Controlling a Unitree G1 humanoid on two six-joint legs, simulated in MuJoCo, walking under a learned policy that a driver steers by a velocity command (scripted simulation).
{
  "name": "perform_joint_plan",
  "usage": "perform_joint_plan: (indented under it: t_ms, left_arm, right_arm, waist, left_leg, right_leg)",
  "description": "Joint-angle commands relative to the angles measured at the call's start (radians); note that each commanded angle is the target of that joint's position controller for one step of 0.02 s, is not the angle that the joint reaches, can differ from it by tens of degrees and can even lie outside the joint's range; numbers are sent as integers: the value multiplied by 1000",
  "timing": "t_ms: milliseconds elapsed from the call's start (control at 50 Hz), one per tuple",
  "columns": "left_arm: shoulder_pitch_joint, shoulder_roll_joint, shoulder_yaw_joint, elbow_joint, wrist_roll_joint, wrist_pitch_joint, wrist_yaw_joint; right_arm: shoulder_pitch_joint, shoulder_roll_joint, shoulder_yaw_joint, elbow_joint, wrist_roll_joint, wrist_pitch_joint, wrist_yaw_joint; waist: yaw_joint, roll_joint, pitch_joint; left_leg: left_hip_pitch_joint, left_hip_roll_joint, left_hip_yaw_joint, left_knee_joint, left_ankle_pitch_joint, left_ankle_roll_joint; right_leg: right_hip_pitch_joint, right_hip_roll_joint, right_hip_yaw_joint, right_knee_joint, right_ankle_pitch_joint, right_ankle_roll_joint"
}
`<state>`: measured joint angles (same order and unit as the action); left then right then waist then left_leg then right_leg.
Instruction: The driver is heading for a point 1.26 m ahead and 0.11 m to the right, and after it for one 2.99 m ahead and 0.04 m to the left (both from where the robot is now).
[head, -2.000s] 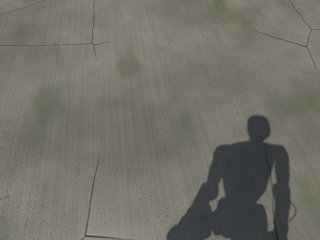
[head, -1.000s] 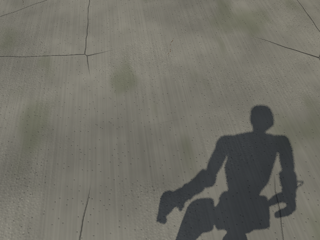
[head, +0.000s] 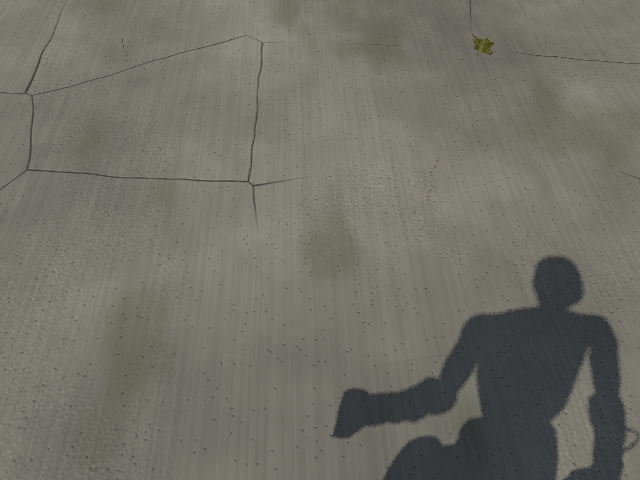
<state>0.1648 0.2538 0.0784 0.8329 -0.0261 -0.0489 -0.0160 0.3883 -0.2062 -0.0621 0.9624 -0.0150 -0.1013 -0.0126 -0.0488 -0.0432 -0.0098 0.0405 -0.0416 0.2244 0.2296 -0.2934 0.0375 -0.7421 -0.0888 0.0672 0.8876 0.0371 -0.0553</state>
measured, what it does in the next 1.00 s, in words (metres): walks ahead: right foot, then left foot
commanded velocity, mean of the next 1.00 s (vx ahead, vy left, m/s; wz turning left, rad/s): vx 0.50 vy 0.00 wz -0.07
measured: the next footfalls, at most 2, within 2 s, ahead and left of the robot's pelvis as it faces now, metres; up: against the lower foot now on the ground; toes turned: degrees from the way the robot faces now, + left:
right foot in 0.20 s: +0.27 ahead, -0.12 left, +0.00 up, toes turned -10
left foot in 0.74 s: +0.61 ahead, +0.02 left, +0.00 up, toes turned -8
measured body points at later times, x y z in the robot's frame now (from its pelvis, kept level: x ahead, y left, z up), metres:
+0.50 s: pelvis +0.27 -0.05 +0.01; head +0.30 -0.07 +0.46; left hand +0.41 +0.19 -0.10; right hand +0.39 -0.35 -0.09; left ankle +0.47 +0.11 -0.67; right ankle +0.23 -0.11 -0.74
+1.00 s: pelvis +0.57 -0.03 +0.01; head +0.61 -0.02 +0.45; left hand +0.77 +0.22 -0.09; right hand +0.64 -0.31 -0.10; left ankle +0.58 +0.03 -0.74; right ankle +0.66 -0.23 -0.67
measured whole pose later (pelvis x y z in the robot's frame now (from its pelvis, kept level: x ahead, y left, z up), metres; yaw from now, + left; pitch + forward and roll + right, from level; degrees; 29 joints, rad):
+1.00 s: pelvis +0.57 -0.03 +0.01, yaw -1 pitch +2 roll +0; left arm 0.14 0.29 0.04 0.66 0.02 -0.10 0.01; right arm 0.32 -0.27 -0.05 0.74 0.01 -0.06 0.02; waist -0.04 -0.03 0.02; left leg -0.21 -0.12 -0.08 0.35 -0.16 0.10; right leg -0.66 -0.09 0.09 0.93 -0.20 0.04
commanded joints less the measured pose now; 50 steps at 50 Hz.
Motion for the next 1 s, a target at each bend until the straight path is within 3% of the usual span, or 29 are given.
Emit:
perform_joint_plan:
  t_ms: [20,80,120,160,180,200,220,240,260,280,300,320,360,420,500,600,660,700,720,740,760,780,800,820,840,860,920,1000]
  left_arm:
    - [-115,3,-16,-106,4,-10,-26]
    - [-185,3,-20,-161,0,-11,-50]
    - [-172,32,-8,-186,-1,-7,-59]
    - [-30,96,23,-175,-7,0,-58]
    - [128,158,55,-138,-6,1,-47]
    - [259,241,85,-108,2,13,-21]
    - [192,316,90,-143,5,3,-15]
    - [240,230,64,-141,20,-4,-16]
    - [204,174,49,-138,24,-16,-17]
    - [127,140,38,-148,14,-26,-22]
    - [63,107,26,-164,12,-31,-20]
    - [28,94,19,-180,20,-33,-16]
    - [31,104,19,-177,18,-39,-9]
    - [92,134,23,-151,21,-44,7]
    - [144,136,17,-125,17,-43,12]
    - [206,157,19,-78,21,-42,11]
    - [206,170,24,-63,21,-27,21]
    - [162,192,28,-75,23,-19,29]
    - [137,197,28,-83,22,-12,33]
    - [125,185,20,-96,24,-11,39]
    - [196,119,-4,-133,42,-27,38]
    - [234,73,-25,-131,40,-55,23]
    - [166,150,-12,-149,10,-80,7]
    - [81,158,-13,-176,-6,-93,1]
    - [43,151,-14,-186,12,-98,4]
    - [38,160,-4,-190,35,-91,11]
    - [82,130,-5,-198,46,-62,21]
    - [-42,93,-19,-234,48,-52,31]
  right_arm:
    - [-20,-159,-30,-53,9,-8,-17]
    - [2,-178,-34,-48,18,14,-21]
    - [-15,-213,-41,-61,22,26,-26]
    - [-43,-252,-50,-75,25,40,-31]
    - [-73,-256,-49,-88,34,41,-29]
    - [-70,-226,-38,-111,22,28,-26]
    - [18,-75,7,-165,11,-9,-3]
    - [-98,-162,-9,-195,41,-60,17]
    - [-175,-183,-15,-227,71,-72,21]
    - [-183,-171,-13,-227,57,-72,15]
    - [-168,-180,-22,-213,36,-59,6]
    - [-132,-182,-27,-205,30,-40,7]
    - [-115,-161,-26,-208,12,-12,6]
    - [-213,-133,-14,-245,0,3,-2]
    - [-329,-116,1,-261,17,-2,11]
    - [-442,-132,6,-309,35,-10,43]
    - [-444,-136,8,-331,39,-16,70]
    - [-352,-165,-6,-316,37,-11,74]
    - [-238,-194,-24,-288,33,-8,70]
    - [-89,-242,-47,-255,30,-3,61]
    - [35,-344,-72,-252,19,1,50]
    - [51,-311,-62,-241,35,1,55]
    - [23,-250,-45,-248,39,8,52]
    - [-34,-224,-38,-268,35,15,47]
    - [-92,-211,-32,-282,29,19,47]
    - [-130,-189,-24,-298,23,18,45]
    - [-149,-201,-26,-310,23,18,35]
    - [-99,-236,-38,-289,35,24,13]
  waist:
    - [0,68,136]
    - [-6,73,139]
    - [26,115,84]
    - [118,168,-15]
    - [205,152,-95]
    - [245,34,-171]
    - [105,-207,-273]
    - [180,-84,-353]
    - [161,-33,-215]
    - [95,80,-103]
    - [58,94,-70]
    - [25,75,-52]
    - [9,59,-39]
    - [40,22,-5]
    - [107,-23,11]
    - [156,-22,65]
    - [139,-27,62]
    - [80,-50,-11]
    - [14,-41,-82]
    - [-57,-9,-165]
    - [-54,182,-295]
    - [-28,326,-384]
    - [-58,223,-288]
    - [-50,136,-168]
    - [-11,40,-77]
    - [21,26,-47]
    - [68,89,-32]
    - [32,98,-7]
  left_leg:
    - [-31,314,-65,-92,517,82]
    - [63,330,-15,-19,664,74]
    - [83,329,16,93,981,63]
    - [69,329,19,327,1218,56]
    - [-23,295,26,541,1143,34]
    - [-286,228,19,869,701,-8]
    - [-727,-9,-123,1263,-244,-64]
    - [-818,20,-351,1307,-234,-28]
    - [-858,68,-348,1241,-156,1]
    - [-817,113,-336,1130,-92,4]
    - [-749,149,-330,1038,-57,-5]
    - [-682,173,-328,997,-31,-17]
    - [-633,182,-297,923,11,-51]
    - [-666,179,-270,750,164,-88]
    - [-648,151,-243,465,428,-67]
    - [-763,130,-243,356,389,-13]
    - [-788,103,-235,333,249,32]
    - [-617,43,-185,327,178,68]
    - [-449,-3,-150,301,200,92]
    - [-205,18,-208,294,262,130]
    - [157,263,-609,285,261,269]
    - [354,385,-1028,121,118,384]
    - [313,357,-958,88,-19,328]
    - [174,320,-821,78,5,289]
    - [14,282,-729,57,103,265]
    - [-86,249,-667,35,204,253]
    - [-223,201,-585,-3,370,266]
    - [-293,136,-490,1,412,222]
  right_leg:
    - [-56,-9,-49,-123,40,-15]
    - [-43,14,-117,-198,-35,-41]
    - [84,75,-189,-209,-129,-72]
    - [298,144,-220,-212,-226,-120]
    - [539,176,-201,-308,-166,-158]
    - [835,48,29,-355,-170,-214]
    - [1147,-227,652,-482,-260,-426]
    - [1151,-245,755,-602,-307,-409]
    - [1037,-213,593,-605,-259,-351]
    - [855,-161,459,-614,-154,-306]
    - [734,-118,364,-622,-80,-271]
    - [643,-95,309,-643,-33,-260]
    - [543,-74,247,-672,64,-261]
    - [496,-42,152,-694,143,-243]
    - [551,-16,64,-692,36,-172]
    - [753,-115,85,-668,5,-162]
    - [863,-158,58,-607,170,-138]
    - [858,-140,5,-502,487,-107]
    - [829,-107,-39,-360,640,-85]
    - [700,-66,-79,-148,593,-49]
    - [352,50,-126,242,159,21]
    - [71,188,-6,464,-570,57]
    - [-47,117,78,517,-537,38]
    - [-66,73,56,475,-460,28]
    - [-37,37,37,379,-404,29]
    - [25,7,34,298,-366,38]
    - [102,-6,9,189,-334,80]
    - [122,27,-14,-72,-111,120]
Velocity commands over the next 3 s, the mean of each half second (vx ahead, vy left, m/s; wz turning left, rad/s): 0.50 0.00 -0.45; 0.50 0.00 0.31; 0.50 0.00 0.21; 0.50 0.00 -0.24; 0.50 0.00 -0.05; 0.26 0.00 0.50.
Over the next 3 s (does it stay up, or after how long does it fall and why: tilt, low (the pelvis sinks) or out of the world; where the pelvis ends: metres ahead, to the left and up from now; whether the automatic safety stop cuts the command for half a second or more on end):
stays up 1.55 -0.07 0.00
